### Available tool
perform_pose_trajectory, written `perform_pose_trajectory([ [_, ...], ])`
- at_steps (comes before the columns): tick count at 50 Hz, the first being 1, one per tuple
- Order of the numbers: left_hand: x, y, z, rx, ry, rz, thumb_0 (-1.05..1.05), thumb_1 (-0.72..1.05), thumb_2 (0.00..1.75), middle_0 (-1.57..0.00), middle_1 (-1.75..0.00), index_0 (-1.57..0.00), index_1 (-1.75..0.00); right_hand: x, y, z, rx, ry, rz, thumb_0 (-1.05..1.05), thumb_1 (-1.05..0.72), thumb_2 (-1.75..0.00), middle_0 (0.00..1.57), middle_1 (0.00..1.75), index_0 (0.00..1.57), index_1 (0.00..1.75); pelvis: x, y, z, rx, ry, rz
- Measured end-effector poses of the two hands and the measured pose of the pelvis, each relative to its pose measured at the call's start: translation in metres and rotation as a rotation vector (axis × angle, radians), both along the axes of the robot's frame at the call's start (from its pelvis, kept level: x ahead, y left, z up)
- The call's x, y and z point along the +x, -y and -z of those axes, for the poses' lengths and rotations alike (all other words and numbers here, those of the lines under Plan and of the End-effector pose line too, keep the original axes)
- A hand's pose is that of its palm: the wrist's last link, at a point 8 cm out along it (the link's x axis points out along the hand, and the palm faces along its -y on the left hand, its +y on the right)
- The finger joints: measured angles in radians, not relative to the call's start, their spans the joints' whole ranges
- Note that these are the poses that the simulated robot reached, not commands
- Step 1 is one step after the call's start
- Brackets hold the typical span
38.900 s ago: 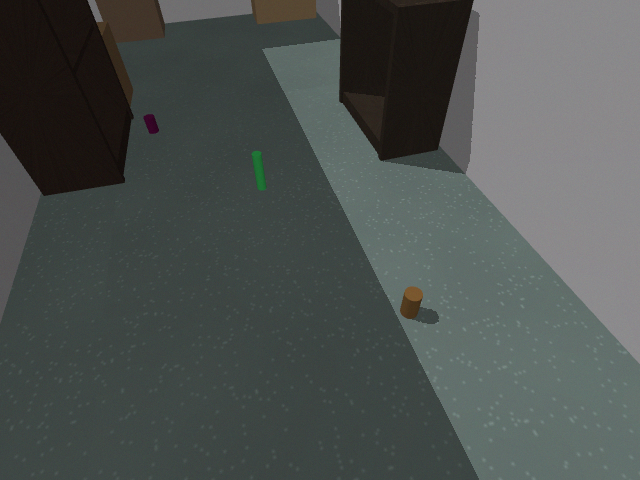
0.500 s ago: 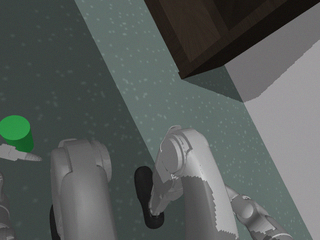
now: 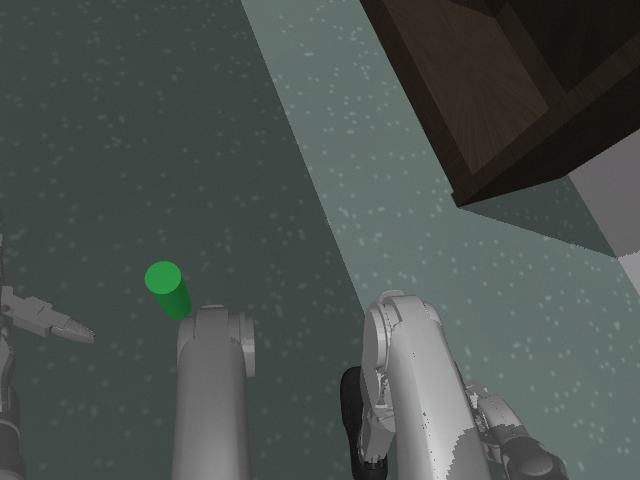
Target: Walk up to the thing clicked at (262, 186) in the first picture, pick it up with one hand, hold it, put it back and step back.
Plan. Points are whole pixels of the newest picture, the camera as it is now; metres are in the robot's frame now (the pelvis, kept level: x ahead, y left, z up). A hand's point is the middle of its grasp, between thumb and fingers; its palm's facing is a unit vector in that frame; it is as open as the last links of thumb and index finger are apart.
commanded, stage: home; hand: left
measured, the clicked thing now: (172, 294) +0.38 +0.21 -0.26
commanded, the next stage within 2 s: none
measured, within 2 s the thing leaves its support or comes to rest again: neither
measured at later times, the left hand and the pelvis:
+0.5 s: hand (19, 312) +0.28 +0.24 +0.13, palm faces +0.19 -0.90 -0.38, open 17.4 cm; pelvis +0.05 -0.02 +0.23, yaw +6 degrees
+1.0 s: hand out of the picture +0.24 +0.19 +0.31, palm faces +0.22 -0.93 -0.31, open 17.4 cm; pelvis +0.09 -0.01 +0.35, yaw +6 degrees
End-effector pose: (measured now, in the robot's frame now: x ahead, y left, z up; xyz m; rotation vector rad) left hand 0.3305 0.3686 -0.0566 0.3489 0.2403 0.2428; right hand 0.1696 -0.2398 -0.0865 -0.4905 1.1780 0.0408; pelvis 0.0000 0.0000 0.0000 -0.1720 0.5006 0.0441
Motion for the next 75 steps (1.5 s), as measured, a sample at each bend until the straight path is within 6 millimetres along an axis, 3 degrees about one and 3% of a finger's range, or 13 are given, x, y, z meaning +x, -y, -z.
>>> perform_pose_trajectory([
  [4, -0.021, -0.009, -0.039, 0.059, -0.102, -0.064, -0.02, -0.60, 0.04, -0.05, -0.03, -0.04, -0.05, 0.003, 0.001, -0.009, 0.051, -0.001, 0.067, 0.01, -0.92, -0.91, 0.21, 0.31, 0.20, 0.30, 0.003, 0.003, -0.026, 0.035, -0.038, -0.009],
  [9, -0.046, 0.019, -0.072, 0.043, -0.259, -0.070, -0.01, -0.60, 0.02, -0.05, -0.03, -0.04, -0.05, 0.012, 0.003, -0.039, 0.086, 0.026, 0.116, 0.01, -0.91, -0.90, 0.21, 0.31, 0.20, 0.30, 0.006, 0.007, -0.067, 0.064, -0.057, -0.012],
  [15, -0.067, 0.062, -0.122, -0.026, -0.378, -0.085, -0.01, -0.59, 0.02, -0.05, -0.04, -0.05, -0.05, 0.035, 0.007, -0.106, 0.091, 0.124, 0.158, 0.01, -0.91, -0.90, 0.21, 0.31, 0.20, 0.30, 0.017, 0.013, -0.130, 0.098, -0.038, -0.015],
  [23, -0.076, 0.081, -0.200, -0.066, -0.446, -0.175, -0.01, -0.55, 0.05, -0.06, -0.05, -0.06, -0.06, 0.068, 0.014, -0.206, 0.074, 0.288, 0.172, 0.01, -0.90, -0.90, 0.21, 0.31, 0.20, 0.30, 0.039, 0.021, -0.209, 0.122, 0.027, -0.029],
  [29, -0.083, 0.098, -0.252, -0.100, -0.486, -0.202, -0.01, -0.52, 0.07, -0.06, -0.05, -0.06, -0.06, 0.081, 0.015, -0.266, 0.078, 0.369, 0.175, 0.01, -0.90, -0.90, 0.21, 0.31, 0.20, 0.30, 0.057, 0.021, -0.259, 0.131, 0.094, -0.040],
  [38, -0.097, 0.123, -0.324, -0.150, -0.502, -0.207, -0.01, -0.49, 0.08, -0.06, -0.06, -0.06, -0.06, 0.079, 0.007, -0.330, 0.087, 0.426, 0.200, 0.01, -0.90, -0.90, 0.21, 0.31, 0.20, 0.30, 0.078, 0.018, -0.318, 0.141, 0.216, -0.059],
  [45, -0.106, 0.132, -0.376, -0.155, -0.452, -0.191, -0.01, -0.50, 0.08, -0.06, -0.05, -0.06, -0.06, 0.082, -0.004, -0.362, 0.111, 0.502, 0.217, 0.01, -0.90, -0.90, 0.21, 0.31, 0.20, 0.30, 0.090, 0.011, -0.345, 0.147, 0.293, -0.061],
  [51, -0.115, 0.134, -0.395, -0.157, -0.426, -0.187, -0.01, -0.53, 0.06, -0.06, -0.05, -0.05, -0.06, 0.093, -0.014, -0.377, 0.140, 0.563, 0.195, 0.01, -0.90, -0.90, 0.21, 0.31, 0.20, 0.30, 0.093, 0.008, -0.354, 0.152, 0.334, -0.063],
  [59, -0.126, 0.135, -0.389, -0.182, -0.456, -0.200, -0.01, -0.55, 0.05, -0.05, -0.05, -0.05, -0.06, 0.102, -0.018, -0.386, 0.141, 0.590, 0.136, 0.01, -0.90, -0.90, 0.21, 0.31, 0.20, 0.30, 0.090, 0.010, -0.358, 0.157, 0.353, -0.071],
  [75, -0.123, 0.137, -0.392, -0.185, -0.437, -0.187, -0.01, -0.58, 0.03, -0.05, -0.05, -0.05, -0.05, 0.089, -0.010, -0.386, 0.126, 0.580, 0.151, 0.02, -0.90, -0.90, 0.21, 0.31, 0.20, 0.30, 0.087, 0.011, -0.361, 0.158, 0.374, -0.071],
])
